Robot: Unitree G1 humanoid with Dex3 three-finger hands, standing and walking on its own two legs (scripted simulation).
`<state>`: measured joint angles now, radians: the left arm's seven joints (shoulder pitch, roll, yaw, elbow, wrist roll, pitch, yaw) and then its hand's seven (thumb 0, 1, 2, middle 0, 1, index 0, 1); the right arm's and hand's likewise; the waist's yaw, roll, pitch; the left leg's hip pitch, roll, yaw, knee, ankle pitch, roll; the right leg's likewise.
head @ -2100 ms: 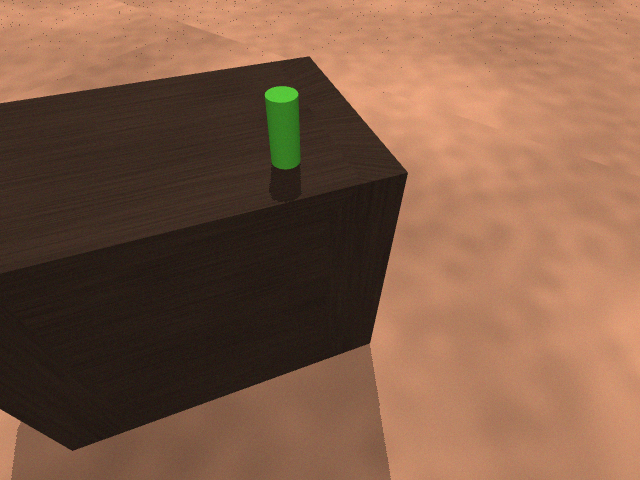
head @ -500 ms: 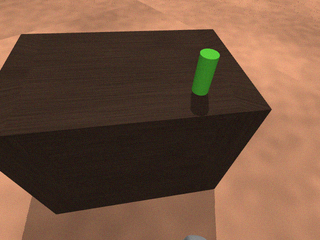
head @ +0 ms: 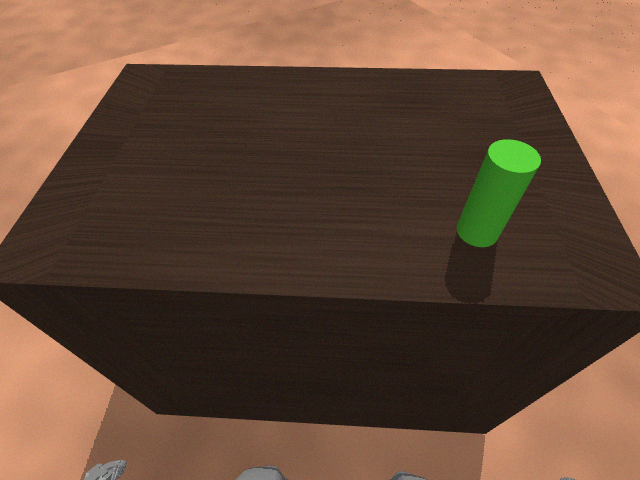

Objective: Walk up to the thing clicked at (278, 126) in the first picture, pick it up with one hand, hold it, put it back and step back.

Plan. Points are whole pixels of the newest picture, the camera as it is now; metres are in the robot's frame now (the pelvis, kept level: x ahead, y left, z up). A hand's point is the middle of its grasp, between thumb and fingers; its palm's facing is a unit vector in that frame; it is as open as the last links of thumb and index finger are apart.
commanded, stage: walk up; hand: right
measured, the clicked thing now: (493, 197) +0.47 -0.21 +0.07
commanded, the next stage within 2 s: stand in 1.22 s
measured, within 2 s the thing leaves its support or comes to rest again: neither
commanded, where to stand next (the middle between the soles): +0.04 +0.01 m, yaw +0 degrees
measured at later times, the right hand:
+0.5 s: hand out of the picture +0.14 -0.23 -0.13, palm faces -0.11 +0.94 -0.32, open 7.4 cm
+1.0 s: hand out of the picture +0.11 -0.24 -0.13, palm faces -0.08 +0.93 -0.35, open 7.4 cm
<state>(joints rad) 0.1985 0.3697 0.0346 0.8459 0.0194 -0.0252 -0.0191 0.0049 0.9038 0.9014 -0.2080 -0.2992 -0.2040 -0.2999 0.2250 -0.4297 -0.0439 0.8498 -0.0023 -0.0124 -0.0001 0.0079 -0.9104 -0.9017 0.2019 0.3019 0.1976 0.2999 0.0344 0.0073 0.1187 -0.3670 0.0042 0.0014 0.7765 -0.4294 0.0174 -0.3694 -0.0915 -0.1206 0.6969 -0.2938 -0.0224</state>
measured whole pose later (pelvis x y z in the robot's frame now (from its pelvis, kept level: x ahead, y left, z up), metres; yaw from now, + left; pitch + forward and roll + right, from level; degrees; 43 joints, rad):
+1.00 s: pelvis +0.01 +0.01 +0.03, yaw +4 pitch -2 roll -1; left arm 0.08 0.36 0.02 1.16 0.01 -0.01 -0.02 0.01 0.91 0.90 -0.20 -0.30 -0.20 -0.30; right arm 0.08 -0.36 0.00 1.15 0.00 0.00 0.02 0.01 -0.91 -0.90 0.20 0.30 0.20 0.30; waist 0.01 0.00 0.06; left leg -0.17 -0.01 -0.05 0.37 -0.16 0.00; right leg -0.11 -0.04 -0.08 0.33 -0.17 0.02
